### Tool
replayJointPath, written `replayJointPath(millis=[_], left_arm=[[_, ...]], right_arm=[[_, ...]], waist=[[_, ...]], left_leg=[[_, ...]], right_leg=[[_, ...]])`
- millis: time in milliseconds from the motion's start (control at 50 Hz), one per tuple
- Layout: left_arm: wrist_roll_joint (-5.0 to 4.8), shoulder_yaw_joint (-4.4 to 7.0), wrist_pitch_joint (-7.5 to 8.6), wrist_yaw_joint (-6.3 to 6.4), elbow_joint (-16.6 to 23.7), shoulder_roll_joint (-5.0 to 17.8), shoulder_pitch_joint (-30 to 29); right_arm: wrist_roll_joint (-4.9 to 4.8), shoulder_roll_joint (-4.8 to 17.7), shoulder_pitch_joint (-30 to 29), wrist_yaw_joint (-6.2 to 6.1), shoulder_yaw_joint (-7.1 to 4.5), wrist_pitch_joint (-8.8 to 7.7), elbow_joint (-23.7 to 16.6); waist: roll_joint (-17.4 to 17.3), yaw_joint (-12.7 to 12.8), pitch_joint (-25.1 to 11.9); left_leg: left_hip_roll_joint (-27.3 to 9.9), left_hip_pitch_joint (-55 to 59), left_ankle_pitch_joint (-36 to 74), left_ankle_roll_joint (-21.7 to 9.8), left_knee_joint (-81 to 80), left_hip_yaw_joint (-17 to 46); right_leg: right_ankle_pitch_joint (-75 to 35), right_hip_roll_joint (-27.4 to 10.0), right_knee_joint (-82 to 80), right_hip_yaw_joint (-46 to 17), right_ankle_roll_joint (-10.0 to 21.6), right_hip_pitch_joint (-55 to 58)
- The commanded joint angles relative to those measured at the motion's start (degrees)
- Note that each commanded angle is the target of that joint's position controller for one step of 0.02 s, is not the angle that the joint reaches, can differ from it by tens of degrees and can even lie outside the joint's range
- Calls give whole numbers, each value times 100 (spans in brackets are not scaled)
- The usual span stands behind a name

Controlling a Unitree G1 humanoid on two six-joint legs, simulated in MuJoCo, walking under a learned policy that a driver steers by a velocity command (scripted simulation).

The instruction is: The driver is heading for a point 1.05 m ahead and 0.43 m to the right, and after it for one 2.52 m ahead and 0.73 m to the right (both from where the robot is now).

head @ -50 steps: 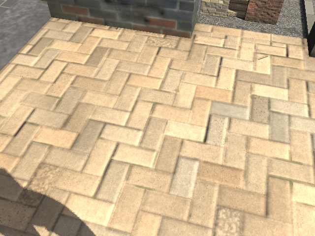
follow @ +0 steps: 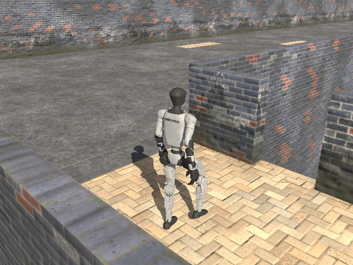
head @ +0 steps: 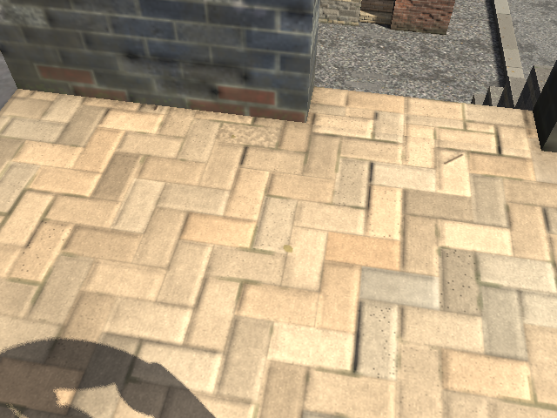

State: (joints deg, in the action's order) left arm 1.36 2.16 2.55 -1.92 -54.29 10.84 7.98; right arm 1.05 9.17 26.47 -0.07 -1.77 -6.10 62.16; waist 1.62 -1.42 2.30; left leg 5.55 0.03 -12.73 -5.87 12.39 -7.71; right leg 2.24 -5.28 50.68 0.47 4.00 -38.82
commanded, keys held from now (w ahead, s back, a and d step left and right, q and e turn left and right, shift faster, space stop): w+e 1.00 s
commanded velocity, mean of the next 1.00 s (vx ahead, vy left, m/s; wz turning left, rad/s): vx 0.50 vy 0.00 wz -0.53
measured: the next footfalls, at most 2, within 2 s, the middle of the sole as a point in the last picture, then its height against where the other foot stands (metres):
right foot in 0.22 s outside the picture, level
left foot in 0.76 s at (297, 357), level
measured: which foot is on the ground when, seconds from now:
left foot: down 0.00-0.20, up 0.22-0.74, down 0.76-1.00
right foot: up 0.00-0.20, down 0.22-0.76, up 0.78-1.00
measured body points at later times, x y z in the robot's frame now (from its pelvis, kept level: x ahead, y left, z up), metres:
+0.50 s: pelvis +0.28 -0.06 +0.00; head +0.31 -0.08 +0.45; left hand +0.33 +0.20 -0.13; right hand +0.37 -0.34 -0.12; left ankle +0.43 +0.09 -0.67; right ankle +0.24 -0.09 -0.74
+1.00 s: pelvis +0.56 -0.10 +0.00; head +0.59 -0.10 +0.45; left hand +0.80 +0.08 -0.13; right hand +0.47 -0.36 -0.12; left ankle +0.61 -0.02 -0.74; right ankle +0.51 -0.22 -0.66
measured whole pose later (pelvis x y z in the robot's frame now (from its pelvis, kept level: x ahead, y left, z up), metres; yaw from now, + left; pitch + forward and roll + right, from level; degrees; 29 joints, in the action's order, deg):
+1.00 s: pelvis +0.56 -0.10 +0.00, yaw -34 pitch +1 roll +1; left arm 2.1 4.4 0.6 -2.6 -46.3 17.3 12.8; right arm 1.1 14.2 17.2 0.0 -2.8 -5.5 47.8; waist 3.2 -0.4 2.0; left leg 0.9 -9.7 -10.8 -2.7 19.5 -7.9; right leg 14.5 -1.5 64.5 -2.0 3.5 -34.0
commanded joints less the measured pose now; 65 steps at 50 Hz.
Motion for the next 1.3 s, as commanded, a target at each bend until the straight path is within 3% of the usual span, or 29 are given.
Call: replayJointPath(millis=[20,80,120,160,200,220,240,260,280,320,360,420,540,640,700,740,760,780,800,820,840,880,980,1060,1160,1220,1260,1280,1300], left_arm=[[-47,-52,37,-46,405,58,-580],[-30,-63,53,-58,576,86,-1001],[-7,-29,70,-47,621,148,-976],[19,51,82,1,511,268,-490],[62,216,140,45,104,524,830],[166,380,147,94,-64,945,1646],[176,531,90,143,27,1517,1738],[-22,507,10,113,-32,1388,1772],[-66,467,1,132,27,1261,1264],[-76,357,52,144,111,801,775],[-125,283,149,181,110,662,767],[-153,329,236,195,71,954,1079],[-135,319,174,190,66,994,1853],[-47,330,139,260,128,1093,2195],[-25,377,149,323,283,1267,1848],[-56,404,205,245,394,1385,1507],[-121,351,259,177,528,1173,1494],[-358,223,241,192,690,508,2133],[-170,267,182,231,683,996,2228],[-59,298,109,223,624,1088,1892],[-18,278,80,161,664,1011,1537],[78,268,-35,43,744,859,1373],[88,209,-208,-125,1080,703,758],[56,129,-186,-207,1395,604,-32],[81,20,-123,-272,1653,453,-681],[167,102,-108,-212,1621,663,-295],[265,242,13,-87,1271,915,864],[281,365,63,10,1229,1429,1225],[45,503,-10,58,1461,1991,1078]], right_arm=[[-17,547,258,-62,-37,-113,-194],[13,596,532,-131,-28,-96,-85],[28,698,520,-188,-42,-68,-57],[38,863,421,-253,-82,-23,-63],[23,1034,288,-246,-132,62,-139],[-9,1016,121,-209,-123,52,-340],[-114,431,371,-54,-34,12,-697],[-54,871,-343,-35,-138,-53,-868],[-91,894,-840,-4,-136,-145,-1124],[-5,840,-904,-24,-154,-122,-1126],[153,677,-737,6,-140,125,-1164],[188,636,-1122,60,-138,314,-1398],[127,760,-2627,111,-111,368,-2017],[66,824,-3456,149,-31,292,-2433],[19,1012,-3026,128,-60,200,-2445],[7,1307,-1639,16,-189,101,-2050],[120,1620,-770,-82,-277,36,-1954],[294,2155,-427,-126,-397,76,-2016],[176,1908,-702,-86,-399,174,-2036],[127,1389,-1159,-72,-289,202,-2125],[102,1039,-1433,-49,-202,195,-2126],[86,929,-1372,-55,-152,145,-1974],[-22,1036,-950,24,-210,-73,-1724],[0,1043,-684,31,-216,-48,-1573],[-51,1274,-508,-50,-256,33,-1461],[-73,1485,-454,-145,-319,183,-1410],[-121,1543,-481,-164,-337,288,-1456],[-75,1227,-138,-137,-259,301,-1635],[-202,853,331,-105,-150,372,-1919]], waist=[[-457,-23,488],[-458,-138,536],[-506,-43,449],[-674,209,102],[-705,764,-592],[-438,1162,-1057],[1012,787,-1593],[180,911,-1619],[54,696,-761],[-541,234,-176],[-390,-24,-192],[-172,-30,-86],[170,500,17],[270,747,86],[369,402,14],[134,-237,-648],[-225,-568,-1362],[-1533,-312,-2233],[-1522,-105,-2206],[-770,25,-1191],[-309,47,-613],[-658,191,-214],[-682,228,-141],[-628,109,35],[-716,-21,90],[-889,119,-223],[-476,629,-927],[358,591,-1515],[1268,297,-2460]], left_leg=[[-1585,-453,2285,-252,-648,432],[-1746,206,2876,-221,-433,183],[-1844,610,4069,-175,27,-9],[-1914,850,5760,-119,981,-186],[-1881,456,5645,-66,2923,-351],[-1769,-777,4033,32,4543,-385],[-510,-3393,-1327,344,6905,-304],[-426,-4150,-1474,284,7328,889],[-795,-4474,-786,240,6910,1012],[-1090,-3820,-379,341,6041,991],[-1160,-3312,-437,535,5538,979],[-1151,-3439,-106,745,4897,795],[-984,-4045,1137,829,3453,731],[-712,-4090,1083,710,2538,766],[-555,-2970,784,513,1840,859],[-371,-979,741,284,1368,765],[-1231,420,97,62,1306,1563],[-2996,2055,-203,-510,1105,3948],[-3158,1638,-885,-753,574,5214],[-2919,695,-1325,-643,387,4378],[-2588,-42,-986,-514,230,3483],[-2150,-787,-19,-287,-48,2346],[-2116,-750,1345,-368,-355,1241],[-1949,-598,1733,-295,-406,475],[-1894,-460,3730,-52,252,-325],[-1974,28,4877,78,1317,-443],[-1773,-347,3995,300,3363,-585],[-1501,-1697,830,496,4971,-572],[-545,-3319,-2768,748,6946,-96]], right_leg=[[-534,193,-798,303,41,175],[-363,320,-1354,538,176,201],[80,512,-1586,711,338,448],[691,877,-1646,943,565,1096],[755,1148,-2207,893,883,2651],[1187,363,-2378,-207,1226,4020],[1039,-1449,-2686,-3378,2264,5830],[1129,-1424,-3321,-4122,2237,5795],[820,-1280,-3524,-3223,1967,5044],[-431,-796,-3731,-2291,1528,3730],[-1014,-442,-3804,-1793,1376,3180],[-1330,-169,-3894,-1518,1290,2880],[-1493,5,-3778,-1677,849,3454],[-1852,-134,-3414,-2026,896,4159],[-2278,-192,-3039,-2155,665,3972],[-3086,197,-1650,-1907,395,3505],[-1891,538,-296,-1693,294,2759],[2087,1372,1532,-955,84,1055],[2842,1131,2242,-804,141,401],[2272,780,2375,-750,124,227],[1852,575,2129,-654,81,308],[1651,323,1766,-556,6,574],[1024,150,1516,-417,-69,74],[191,122,514,-193,-141,-184],[-114,385,-1207,514,-39,818],[617,745,-1665,635,195,1392],[-55,985,-2560,457,457,2837],[-2232,-319,-2217,-879,713,4309],[-4978,-2083,-2075,-3286,1979,5680]])
Velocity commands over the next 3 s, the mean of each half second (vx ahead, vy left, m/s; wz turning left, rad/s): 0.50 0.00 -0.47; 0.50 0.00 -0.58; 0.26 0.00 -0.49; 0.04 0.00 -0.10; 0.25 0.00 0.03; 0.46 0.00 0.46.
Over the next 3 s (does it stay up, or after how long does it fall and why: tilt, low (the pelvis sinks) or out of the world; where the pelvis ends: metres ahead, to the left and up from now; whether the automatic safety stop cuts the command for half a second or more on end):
stays up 0.97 -0.50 -0.02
